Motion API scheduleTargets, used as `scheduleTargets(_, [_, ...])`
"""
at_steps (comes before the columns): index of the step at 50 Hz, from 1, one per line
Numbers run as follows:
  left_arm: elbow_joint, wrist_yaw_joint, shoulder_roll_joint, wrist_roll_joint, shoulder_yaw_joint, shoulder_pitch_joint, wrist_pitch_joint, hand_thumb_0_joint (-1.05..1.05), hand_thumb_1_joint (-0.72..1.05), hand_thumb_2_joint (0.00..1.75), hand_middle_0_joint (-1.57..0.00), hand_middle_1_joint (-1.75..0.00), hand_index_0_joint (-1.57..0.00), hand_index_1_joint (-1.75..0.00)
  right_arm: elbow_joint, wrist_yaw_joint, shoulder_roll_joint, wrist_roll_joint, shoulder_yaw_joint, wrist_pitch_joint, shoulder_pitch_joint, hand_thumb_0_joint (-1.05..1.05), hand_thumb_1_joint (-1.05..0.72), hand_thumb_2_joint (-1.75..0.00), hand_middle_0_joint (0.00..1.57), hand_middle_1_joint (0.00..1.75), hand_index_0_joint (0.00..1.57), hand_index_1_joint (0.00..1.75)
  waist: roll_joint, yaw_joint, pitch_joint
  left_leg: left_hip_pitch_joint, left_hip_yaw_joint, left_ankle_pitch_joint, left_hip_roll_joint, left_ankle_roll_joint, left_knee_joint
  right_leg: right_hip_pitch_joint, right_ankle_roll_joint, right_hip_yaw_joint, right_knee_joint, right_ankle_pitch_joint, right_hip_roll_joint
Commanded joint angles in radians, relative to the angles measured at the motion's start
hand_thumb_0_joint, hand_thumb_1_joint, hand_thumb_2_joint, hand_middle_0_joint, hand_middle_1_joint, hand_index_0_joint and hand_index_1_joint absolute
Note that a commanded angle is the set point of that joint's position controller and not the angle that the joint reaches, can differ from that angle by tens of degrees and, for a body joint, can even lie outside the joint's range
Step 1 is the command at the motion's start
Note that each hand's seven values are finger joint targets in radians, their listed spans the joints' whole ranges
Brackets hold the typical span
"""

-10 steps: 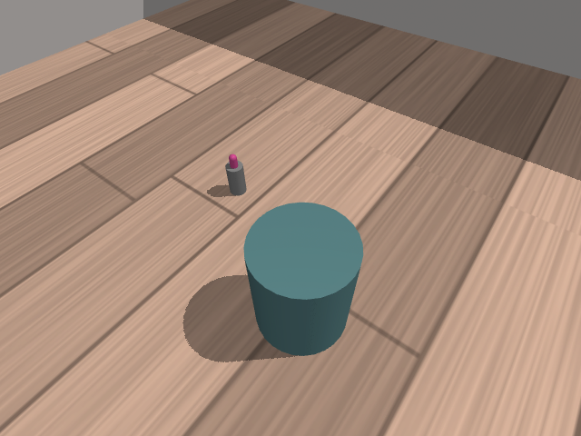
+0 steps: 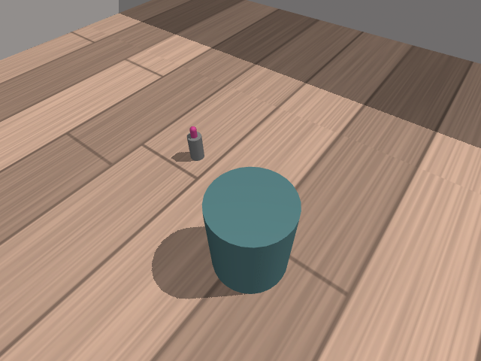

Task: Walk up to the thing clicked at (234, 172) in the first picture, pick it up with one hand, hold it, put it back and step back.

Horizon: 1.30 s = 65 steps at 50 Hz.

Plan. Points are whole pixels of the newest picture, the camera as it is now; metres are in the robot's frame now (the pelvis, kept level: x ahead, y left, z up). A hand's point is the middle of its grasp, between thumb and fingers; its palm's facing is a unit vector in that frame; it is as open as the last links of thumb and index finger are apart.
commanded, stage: stand
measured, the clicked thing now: (195, 142) +1.33 +0.27 -0.67
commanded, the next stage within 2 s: walk up in 0.92 s
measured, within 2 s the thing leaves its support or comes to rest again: neither
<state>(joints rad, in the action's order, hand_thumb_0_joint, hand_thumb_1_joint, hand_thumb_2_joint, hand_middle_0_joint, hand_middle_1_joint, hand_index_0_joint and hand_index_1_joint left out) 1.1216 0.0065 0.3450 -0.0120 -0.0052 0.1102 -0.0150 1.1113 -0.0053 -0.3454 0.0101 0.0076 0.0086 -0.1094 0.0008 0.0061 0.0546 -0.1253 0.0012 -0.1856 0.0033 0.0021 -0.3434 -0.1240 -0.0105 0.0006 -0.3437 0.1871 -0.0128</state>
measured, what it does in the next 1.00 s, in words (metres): stands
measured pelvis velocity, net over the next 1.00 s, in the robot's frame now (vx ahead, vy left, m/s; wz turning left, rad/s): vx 0.00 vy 0.01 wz -0.08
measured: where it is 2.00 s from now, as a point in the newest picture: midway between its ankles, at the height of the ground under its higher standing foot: outside the picture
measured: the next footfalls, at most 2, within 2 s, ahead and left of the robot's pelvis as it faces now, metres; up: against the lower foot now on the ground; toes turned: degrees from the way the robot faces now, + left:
right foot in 1.56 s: -0.03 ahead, -0.07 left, +0.00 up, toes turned -41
left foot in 1.86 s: +0.20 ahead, +0.07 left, +0.00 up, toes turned -54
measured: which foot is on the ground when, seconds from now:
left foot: down 0.00-1.00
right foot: down 0.00-1.00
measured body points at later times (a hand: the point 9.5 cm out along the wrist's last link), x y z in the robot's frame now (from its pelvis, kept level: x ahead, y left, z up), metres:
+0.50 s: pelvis +0.00 +0.00 +0.00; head +0.01 +0.00 +0.45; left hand +0.08 +0.30 -0.13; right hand +0.08 -0.30 -0.13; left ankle +0.00 +0.12 -0.75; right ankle +0.00 -0.13 -0.75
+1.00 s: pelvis +0.00 +0.01 -0.01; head +0.02 +0.00 +0.44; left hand +0.08 +0.30 -0.13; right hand +0.08 -0.31 -0.13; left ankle +0.00 +0.12 -0.75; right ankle +0.00 -0.13 -0.75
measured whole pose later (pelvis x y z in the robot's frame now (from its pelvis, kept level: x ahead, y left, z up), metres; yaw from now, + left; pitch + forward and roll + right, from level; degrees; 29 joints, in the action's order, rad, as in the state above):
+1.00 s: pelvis +0.00 +0.01 -0.01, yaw -5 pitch -1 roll -1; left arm 1.02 0.01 0.34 -0.04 0.02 0.18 0.00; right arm 1.04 -0.03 -0.38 0.01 -0.04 -0.02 -0.07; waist -0.03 0.02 0.08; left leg -0.19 0.04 -0.27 0.02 0.00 -0.47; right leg -0.20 -0.01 0.08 -0.43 0.21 0.02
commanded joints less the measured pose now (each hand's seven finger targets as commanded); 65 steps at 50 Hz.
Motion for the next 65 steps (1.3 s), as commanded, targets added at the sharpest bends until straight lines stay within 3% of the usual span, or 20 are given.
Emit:
scheduleTargets(1, [-0.066,-0.014,0.209,0.003,0.041,-0.041,-0.018,0.00,0.90,0.90,-0.20,-0.30,-0.20,-0.30,-0.055,0.016,-0.211,-0.003,-0.047,0.028,0.041,0.00,-0.90,-0.90,0.20,0.30,0.20,0.30,-0.007,-0.004,-0.090,0.031,-0.095,0.145,0.122,-0.031,0.052,0.014,0.037,0.091,0.046,-0.138,-0.113])
scheduleTargets(37, [-0.068,-0.015,0.218,0.003,0.042,-0.028,-0.018,0.00,0.90,0.90,-0.20,-0.30,-0.20,-0.30,-0.052,0.015,-0.209,-0.003,-0.043,0.026,0.032,0.00,-0.90,-0.90,0.20,0.30,0.20,0.30,-0.002,-0.005,-0.081,0.035,-0.091,0.140,0.123,-0.029,0.063,0.031,0.037,0.097,0.063,-0.154,-0.118])
scheduleTargets(45, [-0.063,-0.016,0.215,0.002,0.040,-0.023,-0.016,0.00,0.90,0.90,-0.20,-0.30,-0.20,-0.30,-0.049,0.015,-0.214,-0.002,-0.043,0.022,0.026,0.00,-0.90,-0.90,0.20,0.30,0.20,0.30,0.001,-0.005,-0.055,0.020,-0.098,0.104,0.122,-0.028,0.069,0.013,0.034,0.092,0.070,-0.105,-0.113])
scheduleTargets(46, [-0.162,-0.010,0.275,-0.022,0.084,0.023,0.010,0.00,0.90,0.90,-0.20,-0.30,-0.20,-0.30,-0.132,-0.002,-0.336,0.010,-0.134,0.011,0.105,0.00,-0.90,-0.90,0.20,0.30,0.20,0.30,-0.036,-0.029,0.009,0.095,0.046,-0.019,0.057,-0.025,-0.118,-0.193,0.081,0.260,0.005,-0.265,-0.111])
scheduleTargets(47, [-0.181,-0.010,0.275,-0.024,0.085,0.051,0.010,0.00,0.90,0.90,-0.20,-0.30,-0.20,-0.30,-0.166,-0.005,-0.297,0.013,-0.131,0.002,0.104,0.00,-0.90,-0.90,0.20,0.30,0.20,0.30,-0.012,-0.022,-0.007,0.069,0.003,-0.064,0.044,-0.033,-0.181,-0.211,0.109,0.322,-0.021,-0.303,-0.138])
scheduleTargets(48, [-0.207,-0.012,0.300,-0.034,0.102,0.033,0.007,0.00,0.90,0.90,-0.20,-0.30,-0.20,-0.30,-0.180,-0.009,-0.265,0.000,-0.130,-0.002,0.078,0.00,-0.90,-0.90,0.20,0.30,0.20,0.30,0.072,-0.030,-0.039,-0.034,-0.013,-0.130,0.037,-0.026,-0.216,-0.147,0.147,0.382,-0.024,-0.282,-0.160])
scheduleTargets(49, [-0.239,-0.015,0.311,-0.038,0.117,0.051,0.005,0.00,0.90,0.90,-0.20,-0.30,-0.20,-0.30,-0.201,-0.015,-0.249,-0.004,-0.128,-0.009,0.082,0.00,-0.90,-0.90,0.20,0.30,0.20,0.30,0.144,-0.019,-0.060,-0.097,-0.037,-0.207,0.009,-0.024,-0.266,-0.108,0.179,0.470,-0.019,-0.271,-0.181])
scheduleTargets(50, [-0.270,-0.017,0.312,-0.044,0.122,0.072,0.001,0.00,0.90,0.90,-0.20,-0.30,-0.20,-0.30,-0.229,-0.020,-0.238,0.001,-0.131,-0.014,0.075,0.00,-0.90,-0.90,0.20,0.30,0.20,0.30,0.200,-0.014,-0.083,-0.143,-0.089,-0.335,-0.010,-0.031,-0.334,-0.076,0.213,0.570,-0.021,-0.317,-0.222])
scheduleTargets(51, [-0.296,-0.021,0.317,-0.046,0.124,0.062,0.000,0.00,0.90,0.90,-0.20,-0.30,-0.20,-0.30,-0.243,-0.022,-0.223,0.001,-0.133,-0.017,0.066,0.00,-0.90,-0.90,0.20,0.30,0.20,0.30,0.220,-0.020,-0.105,-0.195,-0.133,-0.385,-0.029,-0.022,-0.379,-0.031,0.241,0.621,-0.032,-0.352,-0.234])
scheduleTargets(53, [-0.349,-0.030,0.302,-0.045,0.128,0.067,-0.004,0.00,0.90,0.90,-0.20,-0.30,-0.20,-0.30,-0.260,-0.023,-0.227,-0.002,-0.141,-0.023,0.040,0.00,-0.90,-0.90,0.20,0.30,0.20,0.30,0.201,-0.039,-0.132,-0.215,-0.169,-0.341,-0.020,-0.017,-0.363,-0.005,0.231,0.634,-0.044,-0.364,-0.224])
scheduleTargets(55, [-0.391,-0.029,0.285,-0.042,0.128,0.052,0.002,0.00,0.90,0.90,-0.20,-0.30,-0.20,-0.30,-0.276,-0.019,-0.232,0.007,-0.154,-0.022,0.011,0.00,-0.90,-0.90,0.20,0.30,0.20,0.30,0.136,-0.057,-0.142,-0.075,-0.134,-0.242,-0.039,-0.020,-0.274,-0.142,0.177,0.568,-0.084,-0.337,-0.147])
scheduleTargets(56, [-0.420,-0.025,0.261,-0.037,0.120,0.016,0.008,0.00,0.90,0.90,-0.20,-0.30,-0.20,-0.30,-0.277,-0.016,-0.228,0.011,-0.158,-0.020,-0.043,0.00,-0.90,-0.90,0.20,0.30,0.20,0.30,0.104,-0.098,-0.153,0.078,-0.124,-0.171,-0.027,-0.028,-0.113,-0.247,0.124,0.490,-0.139,-0.291,-0.076])
scheduleTargets(57, [-0.453,-0.022,0.200,-0.032,0.105,-0.010,0.010,0.00,0.90,0.90,-0.20,-0.30,-0.20,-0.30,-0.280,-0.010,-0.277,0.025,-0.174,-0.016,-0.105,0.00,-0.90,-0.90,0.20,0.30,0.20,0.30,-0.039,-0.135,-0.165,0.249,-0.266,-0.170,0.111,-0.065,0.066,-0.424,0.037,0.342,-0.284,-0.151,0.043])
scheduleTargets(58, [-0.442,-0.030,0.160,-0.033,0.099,0.063,0.016,0.00,0.90,0.90,-0.20,-0.30,-0.20,-0.30,-0.328,-0.006,-0.339,0.033,-0.187,-0.018,-0.028,0.00,-0.90,-0.90,0.20,0.30,0.20,0.30,-0.277,-0.088,-0.127,0.209,-0.497,-0.095,0.363,-0.158,0.118,-0.533,-0.004,0.164,-0.465,0.313,0.167])
scheduleTargets(59, [-0.422,-0.037,0.255,-0.041,0.118,0.122,0.025,0.00,0.90,0.90,-0.20,-0.30,-0.20,-0.30,-0.374,-0.017,-0.338,0.033,-0.194,-0.024,0.042,0.00,-0.90,-0.90,0.20,0.30,0.20,0.30,-0.212,-0.068,-0.091,0.052,-0.473,-0.158,0.447,-0.241,0.137,-0.474,-0.007,0.156,-0.604,0.359,0.057])
scheduleTargets(60, [-0.406,-0.032,0.271,-0.045,0.125,0.141,0.031,0.00,0.90,0.90,-0.20,-0.30,-0.20,-0.30,-0.387,-0.019,-0.287,0.025,-0.181,-0.023,0.070,0.00,-0.90,-0.90,0.20,0.30,0.20,0.30,-0.103,-0.037,-0.029,-0.024,-0.380,-0.104,0.394,-0.206,0.128,-0.436,0.005,0.152,-0.649,0.323,0.040])
scheduleTargets(62, [-0.389,0.001,0.240,-0.027,0.131,0.166,0.038,0.00,0.90,0.90,-0.20,-0.30,-0.20,-0.30,-0.394,-0.012,-0.250,0.020,-0.166,-0.008,0.070,0.00,-0.90,-0.90,0.20,0.30,0.20,0.30,-0.106,-0.006,0.020,-0.022,-0.228,-0.007,0.281,-0.116,0.096,-0.424,0.016,0.129,-0.660,0.194,0.013])
scheduleTargets(64, [-0.402,0.027,0.229,-0.022,0.125,0.189,0.039,0.00,0.90,0.90,-0.20,-0.30,-0.20,-0.30,-0.410,-0.013,-0.239,0.017,-0.160,0.002,0.050,0.00,-0.90,-0.90,0.20,0.30,0.20,0.30,-0.154,-0.016,0.002,0.032,-0.115,0.044,0.225,-0.099,0.080,-0.430,0.009,0.063,-0.638,0.122,0.002])
scheduleTargets(65, [-0.418,0.036,0.217,-0.022,0.117,0.176,0.037,0.00,0.90,0.90,-0.20,-0.30,-0.20,-0.30,-0.414,-0.015,-0.239,0.018,-0.160,0.003,0.005,0.00,-0.90,-0.90,0.20,0.30,0.20,0.30,-0.163,-0.037,-0.008,0.070,-0.074,0.094,0.208,-0.072,0.066,-0.433,0.005,0.038,-0.585,0.108,-0.002])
